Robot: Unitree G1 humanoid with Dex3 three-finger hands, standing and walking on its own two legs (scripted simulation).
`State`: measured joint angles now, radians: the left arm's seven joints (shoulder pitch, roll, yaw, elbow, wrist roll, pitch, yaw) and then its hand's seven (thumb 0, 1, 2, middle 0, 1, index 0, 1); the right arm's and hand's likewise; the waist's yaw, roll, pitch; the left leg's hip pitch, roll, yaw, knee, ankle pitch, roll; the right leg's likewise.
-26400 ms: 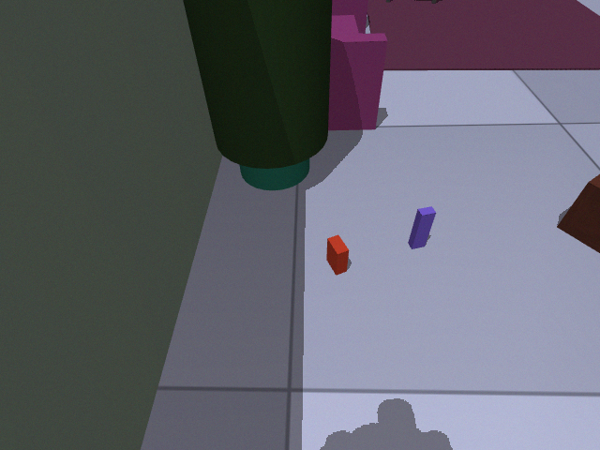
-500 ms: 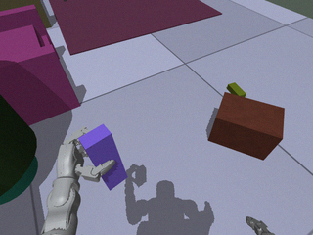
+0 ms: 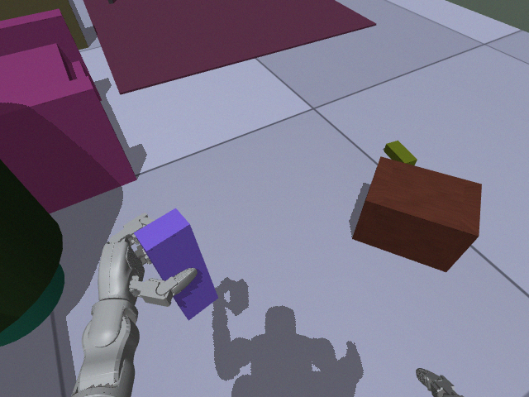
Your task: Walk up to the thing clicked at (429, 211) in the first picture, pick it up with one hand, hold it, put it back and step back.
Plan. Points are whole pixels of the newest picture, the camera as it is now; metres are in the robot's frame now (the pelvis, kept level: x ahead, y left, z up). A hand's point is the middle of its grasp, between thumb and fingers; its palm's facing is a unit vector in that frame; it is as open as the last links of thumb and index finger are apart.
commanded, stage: hold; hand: left
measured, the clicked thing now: (182, 270) +0.32 +0.15 +0.02
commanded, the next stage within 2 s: crouch in 0.38 s
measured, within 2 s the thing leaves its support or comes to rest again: neither
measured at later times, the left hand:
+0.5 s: hand (162, 268) +0.31 +0.17 +0.05, palm faces +0.08 -1.00 -0.02, open 8.6 cm
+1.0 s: hand (183, 288) +0.36 +0.19 -0.12, palm faces +0.13 -0.99 -0.02, open 8.6 cm
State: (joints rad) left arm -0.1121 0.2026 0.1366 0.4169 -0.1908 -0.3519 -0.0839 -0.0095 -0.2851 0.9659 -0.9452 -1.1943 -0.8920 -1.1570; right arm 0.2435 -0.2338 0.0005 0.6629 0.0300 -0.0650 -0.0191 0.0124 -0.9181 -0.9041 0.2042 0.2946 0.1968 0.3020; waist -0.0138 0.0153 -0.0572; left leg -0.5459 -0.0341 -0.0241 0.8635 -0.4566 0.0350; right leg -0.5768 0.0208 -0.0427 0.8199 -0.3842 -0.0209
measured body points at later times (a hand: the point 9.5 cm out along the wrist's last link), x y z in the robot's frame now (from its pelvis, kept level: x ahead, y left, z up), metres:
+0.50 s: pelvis -0.01 +0.00 +0.00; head +0.04 +0.00 +0.45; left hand +0.30 +0.23 +0.05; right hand +0.12 -0.25 -0.11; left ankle -0.01 +0.10 -0.70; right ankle +0.02 -0.11 -0.70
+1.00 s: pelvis -0.03 -0.01 -0.12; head +0.10 +0.02 +0.31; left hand +0.35 +0.24 -0.12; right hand +0.10 -0.27 -0.23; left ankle -0.02 +0.10 -0.70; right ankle +0.02 -0.11 -0.70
